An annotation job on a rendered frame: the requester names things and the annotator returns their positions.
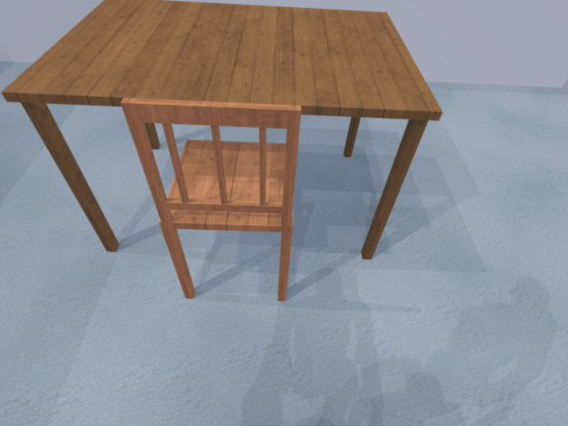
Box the table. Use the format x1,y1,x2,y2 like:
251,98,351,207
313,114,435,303
1,0,443,260

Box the chair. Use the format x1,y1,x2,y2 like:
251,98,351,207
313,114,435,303
121,98,301,301

